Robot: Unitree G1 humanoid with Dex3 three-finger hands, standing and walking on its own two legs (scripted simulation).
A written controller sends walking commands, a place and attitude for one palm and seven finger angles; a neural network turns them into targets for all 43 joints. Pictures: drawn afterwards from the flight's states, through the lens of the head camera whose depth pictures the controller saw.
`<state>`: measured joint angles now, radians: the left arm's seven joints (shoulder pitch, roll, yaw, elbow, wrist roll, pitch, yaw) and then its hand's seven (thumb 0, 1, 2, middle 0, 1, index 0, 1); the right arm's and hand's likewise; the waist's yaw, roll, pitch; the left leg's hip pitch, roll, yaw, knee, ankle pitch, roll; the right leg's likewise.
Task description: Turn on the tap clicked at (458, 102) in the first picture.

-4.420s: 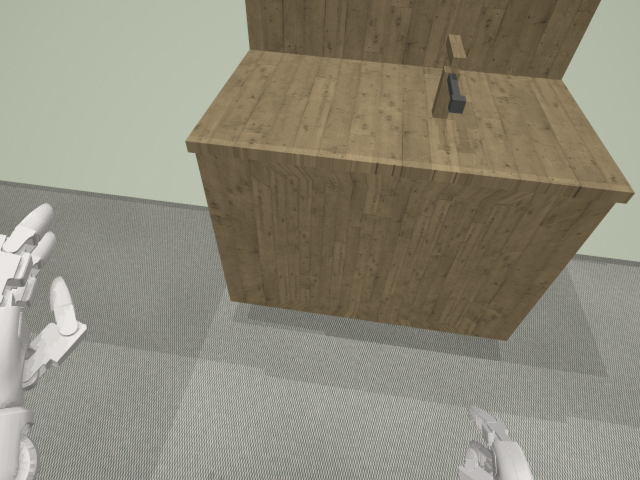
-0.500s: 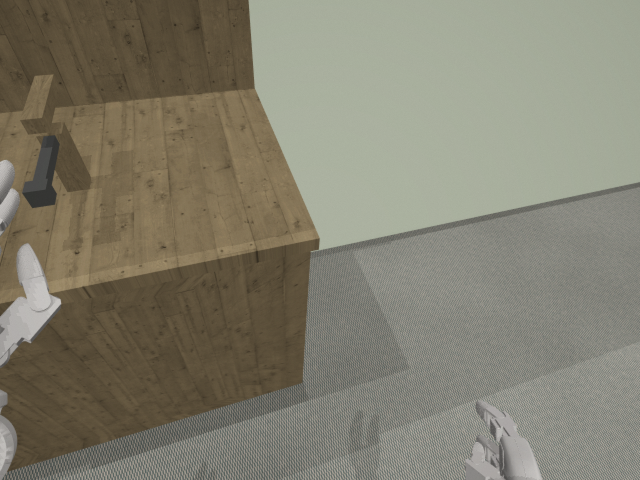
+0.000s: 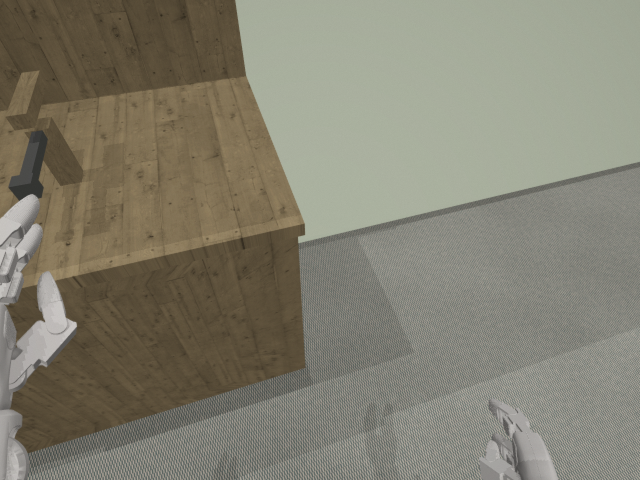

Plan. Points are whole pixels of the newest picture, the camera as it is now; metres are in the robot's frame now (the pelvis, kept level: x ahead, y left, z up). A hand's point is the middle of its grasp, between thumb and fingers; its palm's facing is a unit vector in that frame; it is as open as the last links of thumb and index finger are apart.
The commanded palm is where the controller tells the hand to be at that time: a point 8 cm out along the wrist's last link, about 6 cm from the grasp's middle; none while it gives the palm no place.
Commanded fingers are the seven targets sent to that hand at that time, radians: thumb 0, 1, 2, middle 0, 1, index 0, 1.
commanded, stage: come to a stop and stand still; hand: left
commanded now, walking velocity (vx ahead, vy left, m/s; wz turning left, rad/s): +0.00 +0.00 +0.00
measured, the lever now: (26, 187) +0.47 +0.45 +0.09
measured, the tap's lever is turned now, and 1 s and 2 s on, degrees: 0 0 0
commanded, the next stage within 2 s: look again from close up in 1.28 s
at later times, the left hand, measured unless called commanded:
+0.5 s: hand (26, 388) +0.16 +0.24 +0.17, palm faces +0.38 -0.84 -0.39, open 7.4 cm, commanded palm +0.11 +0.29 +0.18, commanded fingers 0.00 0.90 0.90 -0.20 -0.30 -0.20 -0.30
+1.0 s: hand out of the picture +0.12 +0.24 +0.18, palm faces +0.44 -0.81 -0.40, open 7.4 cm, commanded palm +0.07 +0.28 +0.18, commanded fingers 0.00 0.90 0.90 -0.20 -0.30 -0.20 -0.30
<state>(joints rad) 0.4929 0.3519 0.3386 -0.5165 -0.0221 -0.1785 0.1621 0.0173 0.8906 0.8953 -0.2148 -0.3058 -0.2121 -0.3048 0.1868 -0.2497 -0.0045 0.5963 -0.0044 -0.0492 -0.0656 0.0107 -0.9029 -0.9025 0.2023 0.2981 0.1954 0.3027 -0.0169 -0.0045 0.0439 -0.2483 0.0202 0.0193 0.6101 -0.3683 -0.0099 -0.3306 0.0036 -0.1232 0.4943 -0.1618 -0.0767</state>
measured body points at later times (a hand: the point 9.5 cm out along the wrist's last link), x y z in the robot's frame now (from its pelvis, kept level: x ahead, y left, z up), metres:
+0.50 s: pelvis -0.06 +0.01 +0.00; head -0.06 +0.01 +0.45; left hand +0.14 +0.28 +0.19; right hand +0.09 -0.21 -0.10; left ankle -0.02 +0.13 -0.73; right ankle +0.06 -0.07 -0.73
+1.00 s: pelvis -0.08 +0.00 +0.00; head -0.10 -0.01 +0.45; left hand +0.09 +0.28 +0.20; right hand +0.08 -0.23 -0.08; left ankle -0.06 +0.12 -0.73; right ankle +0.05 -0.07 -0.72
